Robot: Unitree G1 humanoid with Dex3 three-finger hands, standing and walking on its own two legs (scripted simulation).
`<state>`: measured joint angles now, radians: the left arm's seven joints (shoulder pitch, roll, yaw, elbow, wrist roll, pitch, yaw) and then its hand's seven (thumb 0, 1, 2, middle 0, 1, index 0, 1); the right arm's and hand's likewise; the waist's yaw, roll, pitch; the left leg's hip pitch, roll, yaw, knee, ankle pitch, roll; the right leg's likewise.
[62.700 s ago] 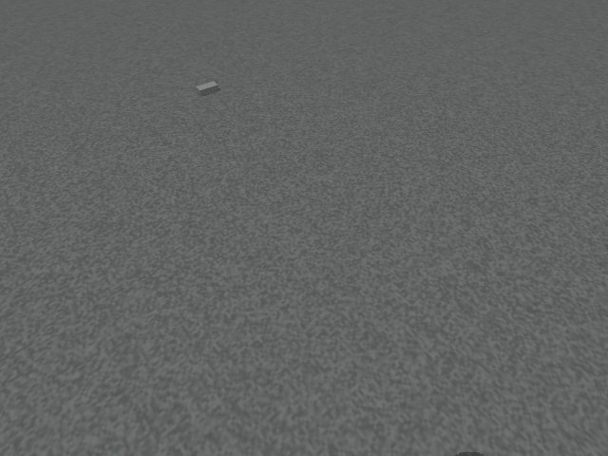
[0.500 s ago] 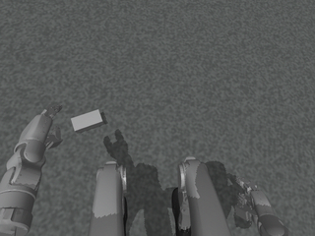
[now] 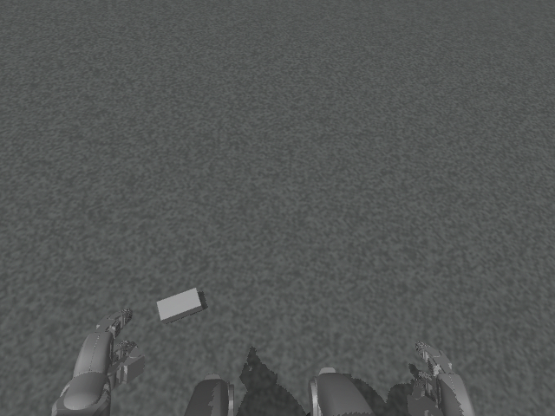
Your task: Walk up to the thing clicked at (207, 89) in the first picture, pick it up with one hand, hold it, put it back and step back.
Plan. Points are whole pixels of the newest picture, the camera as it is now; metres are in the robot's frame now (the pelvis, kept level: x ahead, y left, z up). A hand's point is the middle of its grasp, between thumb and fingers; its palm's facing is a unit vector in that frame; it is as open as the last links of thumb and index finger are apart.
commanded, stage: home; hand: left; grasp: from above
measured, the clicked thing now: (180, 305) +0.51 +0.26 -0.64
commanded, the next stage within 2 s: none
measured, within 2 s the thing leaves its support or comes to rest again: neither
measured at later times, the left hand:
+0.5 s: hand (120, 390) +0.18 +0.19 +0.01, palm faces +0.08 -0.97 -0.21, open 7.4 cm
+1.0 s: hand (128, 380) +0.20 +0.18 +0.01, palm faces +0.07 -0.98 -0.21, open 7.4 cm
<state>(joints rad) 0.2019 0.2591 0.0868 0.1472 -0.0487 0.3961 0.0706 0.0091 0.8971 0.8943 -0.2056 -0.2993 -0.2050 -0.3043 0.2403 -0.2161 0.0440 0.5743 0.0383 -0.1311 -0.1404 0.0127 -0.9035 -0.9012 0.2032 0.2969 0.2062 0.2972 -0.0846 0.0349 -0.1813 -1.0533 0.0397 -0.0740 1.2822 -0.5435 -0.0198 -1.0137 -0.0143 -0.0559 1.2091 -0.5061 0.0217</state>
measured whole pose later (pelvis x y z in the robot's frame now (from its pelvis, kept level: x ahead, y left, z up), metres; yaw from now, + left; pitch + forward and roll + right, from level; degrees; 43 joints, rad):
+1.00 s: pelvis +0.04 +0.00 +0.05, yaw +1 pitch +10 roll -3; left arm 0.50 0.22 0.03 -0.11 -0.05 0.45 0.02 0.01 0.90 0.89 -0.20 -0.30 -0.20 -0.30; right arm 0.30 -0.22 0.03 0.56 0.00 -0.25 -0.19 0.02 -0.90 -0.90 0.20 0.30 0.21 0.30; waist -0.04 0.05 -0.16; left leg -0.68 0.04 -0.06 1.01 -0.50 -0.02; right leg -0.64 -0.02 -0.06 0.94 -0.47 0.02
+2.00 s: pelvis +0.04 +0.00 +0.05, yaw +1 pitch +10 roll -3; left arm 0.50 0.23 0.03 -0.13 -0.05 0.46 0.02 0.01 0.90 0.89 -0.20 -0.30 -0.20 -0.30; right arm 0.29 -0.22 0.02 0.55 0.00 -0.24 -0.19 0.02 -0.90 -0.90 0.20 0.30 0.21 0.30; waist -0.04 0.05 -0.16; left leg -0.69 0.04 -0.06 1.02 -0.50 -0.02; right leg -0.65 -0.02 -0.05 0.95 -0.47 0.02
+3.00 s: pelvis +0.03 +0.00 +0.11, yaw +2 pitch -3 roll +0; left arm 0.20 0.28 0.03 1.01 0.04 0.02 0.03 0.01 0.90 0.89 -0.20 -0.30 -0.20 -0.30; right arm 0.17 -0.28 -0.04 1.04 -0.04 -0.01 -0.02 0.01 -0.90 -0.90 0.20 0.30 0.21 0.30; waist 0.02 0.01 0.06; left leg -0.20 0.00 -0.04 0.53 -0.27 0.00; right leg -0.19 -0.06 -0.05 0.51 -0.27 0.03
